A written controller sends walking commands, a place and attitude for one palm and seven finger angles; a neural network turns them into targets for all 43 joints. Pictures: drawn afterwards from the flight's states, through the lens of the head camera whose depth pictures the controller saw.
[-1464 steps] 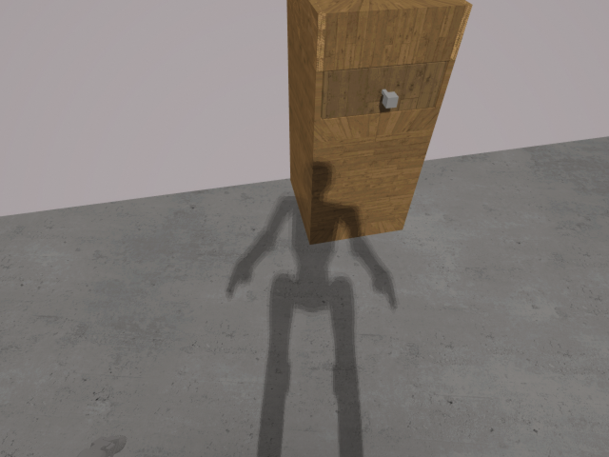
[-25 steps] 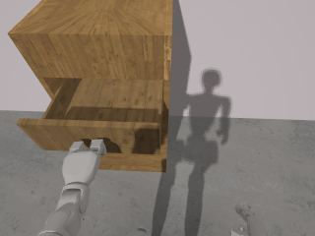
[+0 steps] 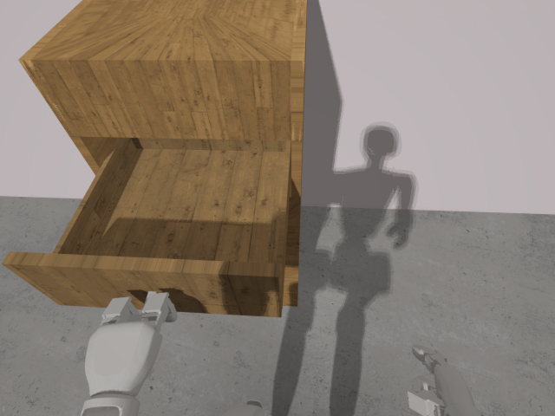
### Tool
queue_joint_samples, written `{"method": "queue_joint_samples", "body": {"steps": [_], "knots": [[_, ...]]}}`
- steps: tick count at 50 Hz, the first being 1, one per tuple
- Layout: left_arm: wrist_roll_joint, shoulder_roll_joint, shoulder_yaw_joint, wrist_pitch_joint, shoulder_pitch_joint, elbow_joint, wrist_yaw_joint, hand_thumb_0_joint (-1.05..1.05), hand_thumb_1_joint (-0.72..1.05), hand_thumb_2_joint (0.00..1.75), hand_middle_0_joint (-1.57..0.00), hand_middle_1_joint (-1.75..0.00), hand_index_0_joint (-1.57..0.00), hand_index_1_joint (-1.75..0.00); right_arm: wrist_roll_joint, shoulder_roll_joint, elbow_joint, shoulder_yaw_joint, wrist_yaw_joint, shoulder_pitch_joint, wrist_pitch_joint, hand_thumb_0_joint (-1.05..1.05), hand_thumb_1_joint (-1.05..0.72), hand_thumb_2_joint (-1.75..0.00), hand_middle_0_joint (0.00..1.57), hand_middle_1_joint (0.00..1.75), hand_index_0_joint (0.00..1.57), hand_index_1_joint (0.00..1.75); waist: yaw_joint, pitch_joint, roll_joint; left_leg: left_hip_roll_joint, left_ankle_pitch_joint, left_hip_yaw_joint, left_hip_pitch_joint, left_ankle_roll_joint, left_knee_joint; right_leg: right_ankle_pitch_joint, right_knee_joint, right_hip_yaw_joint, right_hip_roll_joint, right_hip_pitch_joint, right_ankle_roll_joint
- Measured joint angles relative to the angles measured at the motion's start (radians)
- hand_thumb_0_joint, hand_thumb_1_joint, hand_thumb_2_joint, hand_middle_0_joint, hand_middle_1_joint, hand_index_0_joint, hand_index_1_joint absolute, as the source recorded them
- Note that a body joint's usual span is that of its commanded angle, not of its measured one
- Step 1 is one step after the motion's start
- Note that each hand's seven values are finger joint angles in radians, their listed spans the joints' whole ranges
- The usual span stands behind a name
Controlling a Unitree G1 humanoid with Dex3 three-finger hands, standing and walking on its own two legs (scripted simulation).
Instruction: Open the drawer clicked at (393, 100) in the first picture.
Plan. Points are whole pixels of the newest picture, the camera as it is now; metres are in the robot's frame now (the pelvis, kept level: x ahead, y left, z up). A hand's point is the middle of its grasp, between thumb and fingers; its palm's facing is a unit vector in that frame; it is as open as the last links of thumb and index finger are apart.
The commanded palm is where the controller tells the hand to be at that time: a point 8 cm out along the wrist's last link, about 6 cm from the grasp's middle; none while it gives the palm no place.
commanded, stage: pull the drawer open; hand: left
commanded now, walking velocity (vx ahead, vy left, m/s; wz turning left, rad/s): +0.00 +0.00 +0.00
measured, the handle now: (145, 317) +0.25 +0.22 -0.01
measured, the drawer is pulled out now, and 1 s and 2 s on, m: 0.27 0.30 0.30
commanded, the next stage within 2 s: open the thumb to release the handle in 0.76 s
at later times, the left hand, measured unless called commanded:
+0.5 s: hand (137, 384) +0.17 +0.21 -0.03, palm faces -0.04 -0.12 -0.99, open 6.5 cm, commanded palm +0.12 +0.22 +0.03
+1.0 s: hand (133, 385) +0.17 +0.22 -0.03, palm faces -0.06 -0.09 -0.99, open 6.8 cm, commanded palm +0.14 +0.22 +0.03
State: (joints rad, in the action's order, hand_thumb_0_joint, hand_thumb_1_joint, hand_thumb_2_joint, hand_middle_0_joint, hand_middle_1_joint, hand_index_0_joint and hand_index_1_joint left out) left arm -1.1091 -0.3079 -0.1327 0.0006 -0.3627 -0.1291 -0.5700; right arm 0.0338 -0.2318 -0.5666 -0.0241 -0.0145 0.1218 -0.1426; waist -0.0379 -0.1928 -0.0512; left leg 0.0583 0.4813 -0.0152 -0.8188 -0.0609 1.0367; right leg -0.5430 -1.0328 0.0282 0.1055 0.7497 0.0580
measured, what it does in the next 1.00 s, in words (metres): stands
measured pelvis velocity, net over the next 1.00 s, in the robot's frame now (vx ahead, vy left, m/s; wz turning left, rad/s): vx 0.01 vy -0.01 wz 0.00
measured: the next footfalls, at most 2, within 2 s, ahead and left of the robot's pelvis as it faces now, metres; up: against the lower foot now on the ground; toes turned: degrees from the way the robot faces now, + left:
none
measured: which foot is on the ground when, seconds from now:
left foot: down 0.00-1.00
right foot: down 0.00-1.00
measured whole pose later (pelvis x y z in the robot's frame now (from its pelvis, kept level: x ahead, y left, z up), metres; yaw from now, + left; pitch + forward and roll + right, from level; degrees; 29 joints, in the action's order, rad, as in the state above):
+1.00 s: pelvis +0.01 -0.01 -0.02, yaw +0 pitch +19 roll +0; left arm -1.10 -0.36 -0.01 0.17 -0.60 0.06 -0.56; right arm 0.07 -0.23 -0.52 -0.02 -0.05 0.12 -0.12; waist -0.06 -0.21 -0.05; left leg 0.05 0.54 -0.01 -0.93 -0.05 1.13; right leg -0.60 -1.14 0.02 0.11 0.86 0.08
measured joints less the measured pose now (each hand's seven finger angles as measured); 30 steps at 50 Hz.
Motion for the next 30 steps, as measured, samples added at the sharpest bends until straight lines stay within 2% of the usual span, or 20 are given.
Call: {"method": "queue_joint_samples", "body": {"steps": [5, 13, 30], "knots": [[0.008, -0.003, -0.001, 0.002, -0.011, 0.006, 0.008, 0.04, 0.59, 0.76, -0.42, -1.35, -0.39, -1.35, -0.003, 0.016, 0.009, 0.013, 0.003, -0.018, 0.002, 0.01, -0.9, -0.9, 0.2, 0.3, 0.2, 0.3, -0.009, 0.002, -0.001, 0.001, -0.003, 0.004, -0.002, 0.004, 0.009, -0.001, -0.013, -0.006, -0.001, 0.003, 0.004], [0.019, -0.015, 0.02, 0.019, -0.039, 0.023, 0.026, 0.06, 0.61, 0.74, -0.42, -1.35, -0.38, -1.35, -0.007, 0.027, 0.024, 0.033, 0.011, -0.018, 0.004, 0.01, -0.9, -0.9, 0.21, 0.3, 0.2, 0.3, -0.008, 0.006, 0.013, -0.004, -0.011, 0.01, 0.003, 0.014, 0.008, 0.007, -0.015, -0.012, 0.004, 0.0, 0.014], [0.053, -0.022, 0.092, 0.056, -0.178, 0.121, 0.061, 0.06, 0.63, 0.7, -0.38, -1.35, -0.32, -1.35, 0.006, -0.001, 0.053, 0.021, -0.023, 0.016, 0.007, 0.01, -0.9, -0.9, 0.2, 0.3, 0.2, 0.3, 0.023, -0.011, 0.014, -0.018, 0.012, -0.01, -0.022, 0.02, 0.035, -0.01, -0.051, 0.006, 0.018, 0.036, 0.022]]}}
